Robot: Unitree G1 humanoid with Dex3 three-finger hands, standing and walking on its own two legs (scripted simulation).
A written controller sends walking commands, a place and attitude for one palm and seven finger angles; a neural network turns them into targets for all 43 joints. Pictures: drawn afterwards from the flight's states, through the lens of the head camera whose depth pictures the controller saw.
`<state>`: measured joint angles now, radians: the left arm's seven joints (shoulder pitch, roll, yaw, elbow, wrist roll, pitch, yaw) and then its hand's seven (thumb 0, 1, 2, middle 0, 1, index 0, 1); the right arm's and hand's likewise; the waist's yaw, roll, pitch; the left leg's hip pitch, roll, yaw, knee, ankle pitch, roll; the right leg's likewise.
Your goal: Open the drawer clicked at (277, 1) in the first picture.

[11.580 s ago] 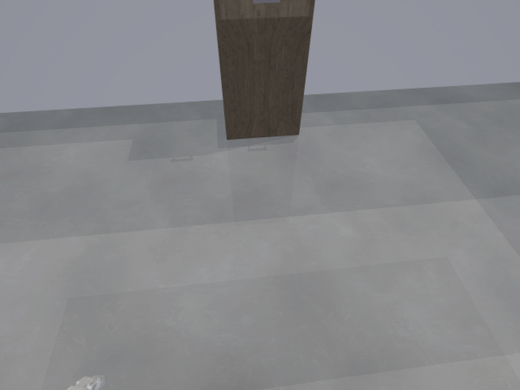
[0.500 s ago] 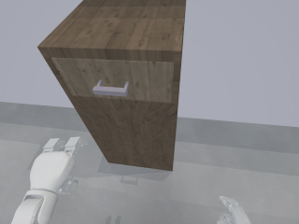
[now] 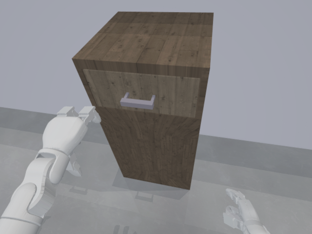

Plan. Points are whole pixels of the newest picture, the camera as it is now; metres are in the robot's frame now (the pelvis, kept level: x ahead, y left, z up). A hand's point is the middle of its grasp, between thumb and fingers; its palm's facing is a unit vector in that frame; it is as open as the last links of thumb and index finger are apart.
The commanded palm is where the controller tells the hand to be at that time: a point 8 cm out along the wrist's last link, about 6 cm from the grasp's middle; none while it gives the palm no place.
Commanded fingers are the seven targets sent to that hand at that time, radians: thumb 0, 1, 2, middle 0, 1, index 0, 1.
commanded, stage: raise the hand with hooked fingers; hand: left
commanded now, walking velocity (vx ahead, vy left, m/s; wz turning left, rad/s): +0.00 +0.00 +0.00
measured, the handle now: (138, 99) +0.54 +0.15 +0.02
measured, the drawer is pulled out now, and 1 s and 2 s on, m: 0.00 0.00 0.00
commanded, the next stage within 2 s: move the hooked fingers above the handle in 0.56 s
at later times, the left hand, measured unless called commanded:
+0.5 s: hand (75, 137) +0.29 +0.24 +0.12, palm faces +0.04 -0.08 -1.00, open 13.8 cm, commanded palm +0.27 +0.25 +0.19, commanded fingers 0.00 -0.50 0.30 -0.30 -1.20 -0.30 -1.20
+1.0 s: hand (90, 129) +0.32 +0.21 +0.11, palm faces +0.02 -0.07 -1.00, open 13.8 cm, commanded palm +0.30 +0.23 +0.18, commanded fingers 0.00 -0.50 0.30 -0.30 -1.20 -0.30 -1.20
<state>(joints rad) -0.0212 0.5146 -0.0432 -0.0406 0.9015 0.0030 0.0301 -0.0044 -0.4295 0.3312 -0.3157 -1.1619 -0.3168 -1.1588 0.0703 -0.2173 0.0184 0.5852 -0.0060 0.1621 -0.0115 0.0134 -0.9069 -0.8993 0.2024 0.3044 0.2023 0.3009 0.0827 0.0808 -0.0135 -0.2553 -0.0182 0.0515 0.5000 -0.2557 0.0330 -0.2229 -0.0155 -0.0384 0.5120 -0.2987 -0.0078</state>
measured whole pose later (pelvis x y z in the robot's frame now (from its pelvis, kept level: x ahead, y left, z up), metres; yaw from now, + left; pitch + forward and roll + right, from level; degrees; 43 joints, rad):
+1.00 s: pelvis -0.01 -0.01 +0.00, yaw +1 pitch +1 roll +0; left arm -0.26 0.52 -0.08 0.15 0.88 -0.10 -0.02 0.00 -0.49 0.30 -0.32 -1.20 -0.32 -1.20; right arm 0.12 -0.25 0.00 0.64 0.01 0.16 -0.02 0.01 -0.91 -0.90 0.20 0.30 0.20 0.30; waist 0.07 0.08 0.00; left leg -0.26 -0.02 0.04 0.43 -0.19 0.03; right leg -0.23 -0.01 -0.05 0.45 -0.24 -0.02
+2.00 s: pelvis +0.02 -0.02 -0.01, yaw +0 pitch +9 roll +1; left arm -0.64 0.42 -0.18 0.65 0.97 -0.04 0.07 0.00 -0.49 0.30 -0.32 -1.20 -0.32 -1.20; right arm 0.25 -0.25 -0.05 0.66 0.02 0.19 -0.03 0.01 -0.91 -0.90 0.20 0.30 0.20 0.30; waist -0.01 0.05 -0.07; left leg -0.41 0.00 0.05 0.54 -0.28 0.01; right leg -0.39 0.00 -0.04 0.57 -0.33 -0.03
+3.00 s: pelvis +0.02 -0.01 -0.01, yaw -1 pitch +11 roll +0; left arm -0.76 0.40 -0.18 0.82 1.00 -0.08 0.11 0.00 -0.49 0.30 -0.32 -1.20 -0.32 -1.20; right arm 0.28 -0.24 -0.05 0.66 0.01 0.19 -0.03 0.01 -0.91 -0.90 0.20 0.30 0.20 0.30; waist -0.05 0.04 -0.10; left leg -0.48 0.00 0.06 0.60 -0.31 0.03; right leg -0.46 0.00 -0.03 0.61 -0.35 -0.02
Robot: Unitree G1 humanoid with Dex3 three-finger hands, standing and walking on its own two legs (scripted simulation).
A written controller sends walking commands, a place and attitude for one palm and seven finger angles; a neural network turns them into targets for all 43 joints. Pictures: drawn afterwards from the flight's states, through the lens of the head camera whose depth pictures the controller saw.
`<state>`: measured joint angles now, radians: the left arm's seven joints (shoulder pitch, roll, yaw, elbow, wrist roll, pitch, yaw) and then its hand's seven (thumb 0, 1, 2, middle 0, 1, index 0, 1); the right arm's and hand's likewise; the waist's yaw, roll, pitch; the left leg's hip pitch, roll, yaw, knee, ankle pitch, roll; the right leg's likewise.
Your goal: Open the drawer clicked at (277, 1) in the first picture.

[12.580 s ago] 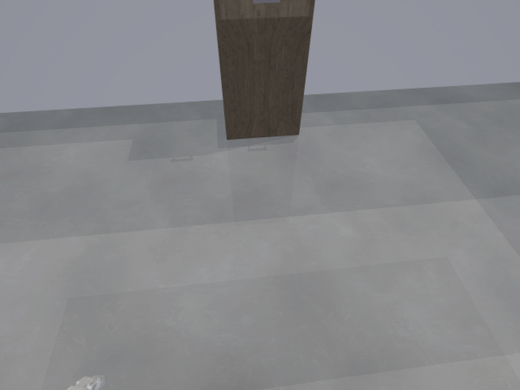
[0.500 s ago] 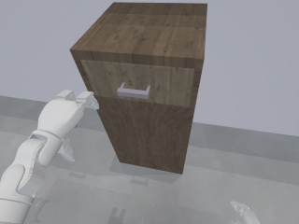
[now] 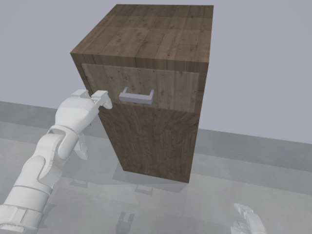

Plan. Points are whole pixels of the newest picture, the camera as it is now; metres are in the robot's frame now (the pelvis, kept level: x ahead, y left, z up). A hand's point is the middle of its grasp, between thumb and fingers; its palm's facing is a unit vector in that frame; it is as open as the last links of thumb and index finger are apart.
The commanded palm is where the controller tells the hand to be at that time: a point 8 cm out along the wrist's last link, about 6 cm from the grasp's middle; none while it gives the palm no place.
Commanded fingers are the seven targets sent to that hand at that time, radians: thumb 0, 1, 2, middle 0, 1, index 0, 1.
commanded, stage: move the hooked fingers above the handle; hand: left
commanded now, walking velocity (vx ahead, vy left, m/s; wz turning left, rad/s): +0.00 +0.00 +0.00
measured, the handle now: (137, 94) +0.56 +0.14 +0.02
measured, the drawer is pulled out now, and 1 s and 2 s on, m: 0.00 0.00 0.00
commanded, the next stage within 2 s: none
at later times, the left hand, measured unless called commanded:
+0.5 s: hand (109, 111) +0.41 +0.19 +0.09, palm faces +0.00 -0.06 -1.00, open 13.8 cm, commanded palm +0.39 +0.19 +0.15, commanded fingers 0.00 -0.50 0.30 -0.30 -1.20 -0.30 -1.20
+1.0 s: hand (125, 102) +0.46 +0.16 +0.07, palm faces -0.05 -0.03 -1.00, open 13.8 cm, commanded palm +0.45 +0.16 +0.13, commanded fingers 0.00 -0.50 0.30 -0.30 -1.20 -0.30 -1.20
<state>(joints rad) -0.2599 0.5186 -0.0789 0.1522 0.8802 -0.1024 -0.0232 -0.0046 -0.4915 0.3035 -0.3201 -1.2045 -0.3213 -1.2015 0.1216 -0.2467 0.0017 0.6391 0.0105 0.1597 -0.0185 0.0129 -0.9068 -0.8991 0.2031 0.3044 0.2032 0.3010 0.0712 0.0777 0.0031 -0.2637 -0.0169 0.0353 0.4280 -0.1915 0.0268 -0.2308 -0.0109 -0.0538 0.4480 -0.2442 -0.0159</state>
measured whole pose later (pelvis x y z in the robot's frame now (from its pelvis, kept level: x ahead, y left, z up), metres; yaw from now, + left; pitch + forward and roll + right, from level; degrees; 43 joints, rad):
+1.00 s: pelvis +0.03 -0.01 -0.01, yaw -1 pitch +9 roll +1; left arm -0.64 0.42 -0.18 0.65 0.97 -0.04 0.07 0.00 -0.49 0.30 -0.32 -1.20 -0.32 -1.20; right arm 0.25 -0.25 -0.05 0.66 0.02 0.19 -0.03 0.01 -0.91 -0.90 0.20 0.30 0.20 0.30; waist -0.01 0.05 -0.07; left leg -0.41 0.00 0.05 0.54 -0.28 0.01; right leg -0.39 0.00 -0.04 0.57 -0.33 -0.03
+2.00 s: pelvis +0.03 +0.00 -0.02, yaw -1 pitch +11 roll +0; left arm -0.76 0.40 -0.18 0.82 1.00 -0.08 0.11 0.00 -0.49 0.30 -0.32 -1.20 -0.32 -1.20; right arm 0.28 -0.24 -0.05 0.66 0.01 0.19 -0.03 0.01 -0.91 -0.90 0.20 0.30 0.20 0.30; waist -0.05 0.04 -0.10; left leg -0.48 0.00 0.06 0.60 -0.31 0.03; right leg -0.46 0.00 -0.03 0.61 -0.35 -0.02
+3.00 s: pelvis +0.04 -0.01 -0.02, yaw -1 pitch +13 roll +0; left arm -0.75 0.45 -0.13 0.84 1.00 -0.03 0.13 0.00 -0.49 0.30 -0.32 -1.20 -0.32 -1.20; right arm 0.28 -0.25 -0.06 0.67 0.01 0.20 -0.04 0.01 -0.91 -0.90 0.20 0.30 0.20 0.30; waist -0.05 0.05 -0.11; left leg -0.50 0.01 0.05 0.59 -0.31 0.01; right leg -0.47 0.01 -0.03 0.61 -0.35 -0.03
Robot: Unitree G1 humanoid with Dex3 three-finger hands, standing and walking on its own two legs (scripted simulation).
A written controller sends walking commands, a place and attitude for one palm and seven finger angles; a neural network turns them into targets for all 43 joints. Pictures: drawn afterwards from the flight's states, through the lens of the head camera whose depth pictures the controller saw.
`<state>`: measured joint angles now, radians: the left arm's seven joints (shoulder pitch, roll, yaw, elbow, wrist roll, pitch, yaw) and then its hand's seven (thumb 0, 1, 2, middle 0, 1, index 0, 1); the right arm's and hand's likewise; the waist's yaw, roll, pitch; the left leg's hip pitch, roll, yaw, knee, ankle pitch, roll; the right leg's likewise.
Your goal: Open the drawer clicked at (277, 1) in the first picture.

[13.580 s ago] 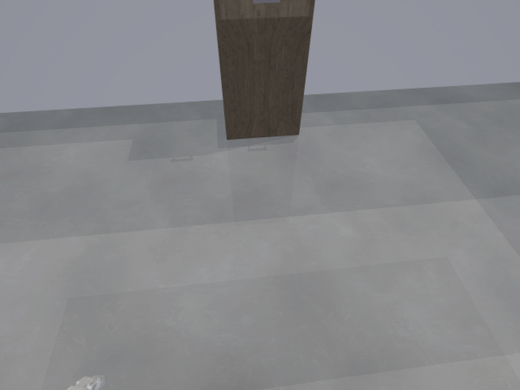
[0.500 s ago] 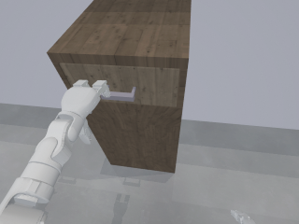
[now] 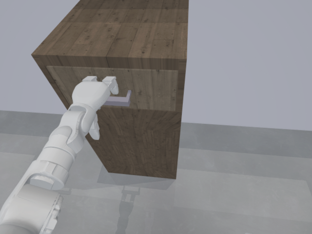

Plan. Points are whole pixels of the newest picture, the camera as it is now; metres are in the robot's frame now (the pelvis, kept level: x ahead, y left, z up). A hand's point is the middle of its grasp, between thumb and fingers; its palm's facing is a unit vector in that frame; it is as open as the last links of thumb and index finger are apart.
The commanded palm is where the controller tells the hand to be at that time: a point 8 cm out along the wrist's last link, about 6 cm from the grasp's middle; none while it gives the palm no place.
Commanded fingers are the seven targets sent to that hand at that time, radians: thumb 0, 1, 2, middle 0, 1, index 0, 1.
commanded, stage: move the hooked fingers above the handle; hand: left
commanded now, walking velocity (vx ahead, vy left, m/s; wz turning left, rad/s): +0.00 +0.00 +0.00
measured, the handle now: (113, 96) +0.52 +0.17 +0.03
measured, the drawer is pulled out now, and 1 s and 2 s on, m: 0.00 0.00 0.00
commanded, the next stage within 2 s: none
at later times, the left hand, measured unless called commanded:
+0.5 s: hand (102, 103) +0.46 +0.18 +0.07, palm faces -0.08 -0.04 -1.00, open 13.8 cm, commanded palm +0.44 +0.19 +0.14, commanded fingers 0.00 -0.50 0.30 -0.30 -1.20 -0.30 -1.20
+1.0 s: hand (104, 103) +0.45 +0.17 +0.07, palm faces -0.07 -0.04 -1.00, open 13.8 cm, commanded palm +0.44 +0.18 +0.14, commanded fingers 0.00 -0.50 0.30 -0.30 -1.20 -0.30 -1.20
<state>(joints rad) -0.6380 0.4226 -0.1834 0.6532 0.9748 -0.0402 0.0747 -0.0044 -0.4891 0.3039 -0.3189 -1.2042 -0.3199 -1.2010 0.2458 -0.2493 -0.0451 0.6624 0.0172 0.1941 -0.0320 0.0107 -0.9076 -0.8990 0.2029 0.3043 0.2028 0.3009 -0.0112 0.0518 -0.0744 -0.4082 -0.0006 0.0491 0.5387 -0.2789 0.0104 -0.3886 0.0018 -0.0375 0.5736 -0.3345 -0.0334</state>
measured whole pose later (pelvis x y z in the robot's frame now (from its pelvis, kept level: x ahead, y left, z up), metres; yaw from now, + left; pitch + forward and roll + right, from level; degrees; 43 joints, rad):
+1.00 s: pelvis +0.00 +0.01 +0.00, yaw +0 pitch +11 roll +0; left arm -0.76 0.40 -0.18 0.82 1.00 -0.08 0.11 0.00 -0.49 0.30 -0.32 -1.20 -0.32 -1.20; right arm 0.28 -0.24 -0.05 0.66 0.01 0.19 -0.03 0.01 -0.91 -0.90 0.20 0.30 0.20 0.30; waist -0.05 0.04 -0.10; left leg -0.48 0.00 0.06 0.60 -0.31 0.03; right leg -0.46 0.00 -0.03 0.61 -0.35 -0.02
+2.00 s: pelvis +0.01 +0.00 -0.01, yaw +0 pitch +13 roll +0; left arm -0.75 0.45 -0.13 0.84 1.00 -0.03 0.13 0.00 -0.49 0.30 -0.32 -1.20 -0.32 -1.20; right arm 0.28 -0.25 -0.06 0.67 0.01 0.20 -0.04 0.01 -0.91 -0.90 0.20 0.30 0.20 0.30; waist -0.05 0.05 -0.11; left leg -0.50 0.01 0.05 0.59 -0.31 0.01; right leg -0.47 0.01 -0.03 0.61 -0.35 -0.03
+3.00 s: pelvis +0.00 +0.00 +0.00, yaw +0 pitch +11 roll +0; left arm -0.72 0.41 -0.18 0.77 0.99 -0.12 0.10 -0.01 -0.49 0.30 -0.32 -1.20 -0.32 -1.20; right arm 0.31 -0.25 -0.07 0.68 0.01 0.19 -0.04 0.01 -0.91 -0.90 0.20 0.30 0.20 0.30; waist -0.05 0.05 -0.10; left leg -0.47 0.00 0.05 0.59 -0.30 0.02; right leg -0.45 0.01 -0.03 0.60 -0.34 -0.03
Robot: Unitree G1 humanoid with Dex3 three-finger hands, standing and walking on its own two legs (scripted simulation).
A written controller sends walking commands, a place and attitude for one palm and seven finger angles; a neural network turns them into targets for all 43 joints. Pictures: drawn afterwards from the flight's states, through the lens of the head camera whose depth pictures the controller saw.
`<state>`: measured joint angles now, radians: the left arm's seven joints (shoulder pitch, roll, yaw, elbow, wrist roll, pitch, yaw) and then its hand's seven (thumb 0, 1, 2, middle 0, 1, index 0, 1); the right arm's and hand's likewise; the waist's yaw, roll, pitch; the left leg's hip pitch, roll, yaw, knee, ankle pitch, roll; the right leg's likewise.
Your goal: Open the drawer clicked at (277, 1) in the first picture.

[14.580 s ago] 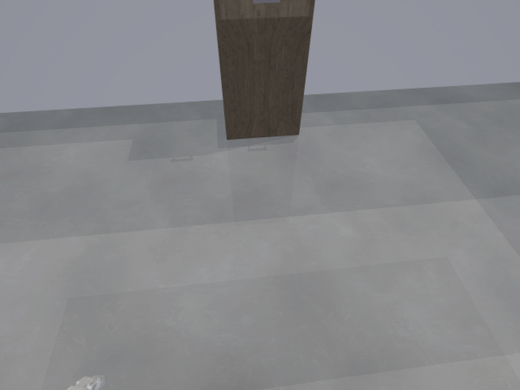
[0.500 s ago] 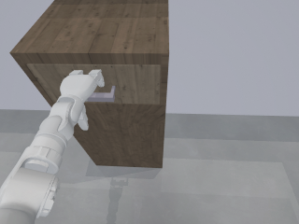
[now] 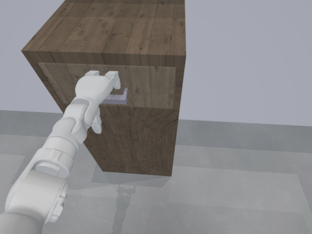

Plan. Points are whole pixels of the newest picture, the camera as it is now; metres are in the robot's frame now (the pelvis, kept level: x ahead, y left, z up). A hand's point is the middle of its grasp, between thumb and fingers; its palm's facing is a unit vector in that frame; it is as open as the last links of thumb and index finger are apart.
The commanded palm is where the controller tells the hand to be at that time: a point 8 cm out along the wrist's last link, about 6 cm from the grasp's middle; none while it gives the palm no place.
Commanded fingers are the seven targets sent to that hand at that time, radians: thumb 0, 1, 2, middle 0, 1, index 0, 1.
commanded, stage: move the hooked fingers above the handle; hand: left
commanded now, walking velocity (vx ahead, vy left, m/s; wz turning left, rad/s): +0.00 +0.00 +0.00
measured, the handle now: (109, 94) +0.52 +0.16 +0.03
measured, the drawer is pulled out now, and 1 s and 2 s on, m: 0.00 0.00 0.00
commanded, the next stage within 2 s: none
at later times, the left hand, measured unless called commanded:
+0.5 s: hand (104, 98) +0.46 +0.15 +0.08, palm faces -0.02 -0.04 -1.00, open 13.8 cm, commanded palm +0.45 +0.17 +0.15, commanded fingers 0.00 -0.50 0.30 -0.30 -1.20 -0.30 -1.20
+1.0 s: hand (95, 97) +0.47 +0.18 +0.08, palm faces -0.05 -0.03 -1.00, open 13.8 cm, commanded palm +0.44 +0.17 +0.15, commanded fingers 0.00 -0.50 0.30 -0.30 -1.20 -0.30 -1.20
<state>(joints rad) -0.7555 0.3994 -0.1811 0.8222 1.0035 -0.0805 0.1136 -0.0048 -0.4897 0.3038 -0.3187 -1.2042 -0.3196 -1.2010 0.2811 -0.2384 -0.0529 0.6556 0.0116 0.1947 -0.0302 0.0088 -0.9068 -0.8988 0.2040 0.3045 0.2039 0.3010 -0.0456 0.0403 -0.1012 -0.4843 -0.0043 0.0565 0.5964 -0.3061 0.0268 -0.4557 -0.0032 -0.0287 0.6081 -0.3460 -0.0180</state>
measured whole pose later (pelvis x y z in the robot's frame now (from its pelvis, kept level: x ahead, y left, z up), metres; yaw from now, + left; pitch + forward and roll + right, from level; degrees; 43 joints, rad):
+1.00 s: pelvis +0.01 -0.01 +0.00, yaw +0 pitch +13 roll +0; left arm -0.75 0.45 -0.13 0.84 1.00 -0.03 0.13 0.00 -0.49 0.30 -0.32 -1.20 -0.32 -1.20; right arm 0.28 -0.25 -0.06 0.67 0.01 0.20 -0.04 0.01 -0.91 -0.90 0.20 0.30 0.20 0.30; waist -0.05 0.05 -0.11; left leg -0.50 0.01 0.05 0.59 -0.31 0.01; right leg -0.47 0.01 -0.03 0.61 -0.35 -0.03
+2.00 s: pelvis +0.00 -0.01 +0.00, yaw +0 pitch +11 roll +0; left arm -0.72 0.41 -0.18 0.77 0.99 -0.12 0.10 -0.01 -0.49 0.30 -0.32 -1.20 -0.32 -1.20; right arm 0.31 -0.25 -0.07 0.68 0.01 0.19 -0.04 0.01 -0.91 -0.90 0.20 0.30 0.20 0.30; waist -0.05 0.05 -0.10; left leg -0.47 0.00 0.05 0.59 -0.30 0.02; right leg -0.45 0.01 -0.03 0.60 -0.34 -0.03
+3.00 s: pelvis +0.00 -0.01 +0.00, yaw +0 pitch +11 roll +0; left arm -0.73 0.42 -0.15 0.82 1.00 0.01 0.15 0.00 -0.49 0.30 -0.32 -1.20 -0.32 -1.20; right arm 0.26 -0.24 -0.05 0.67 0.02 0.20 -0.03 0.01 -0.91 -0.90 0.20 0.30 0.20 0.30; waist -0.04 0.05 -0.12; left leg -0.48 0.00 0.06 0.59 -0.31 0.02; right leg -0.46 0.01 -0.02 0.61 -0.35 -0.03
